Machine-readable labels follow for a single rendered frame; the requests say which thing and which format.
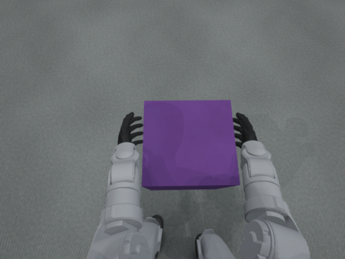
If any left robot thigh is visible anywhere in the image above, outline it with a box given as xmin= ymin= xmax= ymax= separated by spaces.
xmin=138 ymin=222 xmax=163 ymax=259

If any robot thigh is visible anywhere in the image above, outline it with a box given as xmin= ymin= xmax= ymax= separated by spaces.
xmin=138 ymin=222 xmax=163 ymax=259
xmin=196 ymin=234 xmax=235 ymax=259

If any robot left hand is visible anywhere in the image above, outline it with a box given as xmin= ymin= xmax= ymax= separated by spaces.
xmin=118 ymin=112 xmax=143 ymax=145

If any right robot upper arm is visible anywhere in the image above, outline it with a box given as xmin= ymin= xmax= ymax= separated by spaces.
xmin=239 ymin=219 xmax=310 ymax=259

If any right robot thigh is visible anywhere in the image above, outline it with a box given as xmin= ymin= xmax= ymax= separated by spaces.
xmin=196 ymin=234 xmax=235 ymax=259

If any left robot upper arm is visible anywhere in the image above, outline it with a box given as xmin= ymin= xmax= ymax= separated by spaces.
xmin=87 ymin=229 xmax=151 ymax=259

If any carton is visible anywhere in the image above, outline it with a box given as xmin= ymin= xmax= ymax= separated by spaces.
xmin=142 ymin=100 xmax=240 ymax=190

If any robot right forearm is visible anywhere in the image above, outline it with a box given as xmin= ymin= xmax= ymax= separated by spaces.
xmin=240 ymin=140 xmax=310 ymax=254

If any robot left forearm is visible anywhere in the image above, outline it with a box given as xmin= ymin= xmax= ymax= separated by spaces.
xmin=91 ymin=142 xmax=143 ymax=246

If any robot right hand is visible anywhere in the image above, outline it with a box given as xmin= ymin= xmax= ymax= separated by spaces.
xmin=233 ymin=112 xmax=257 ymax=148

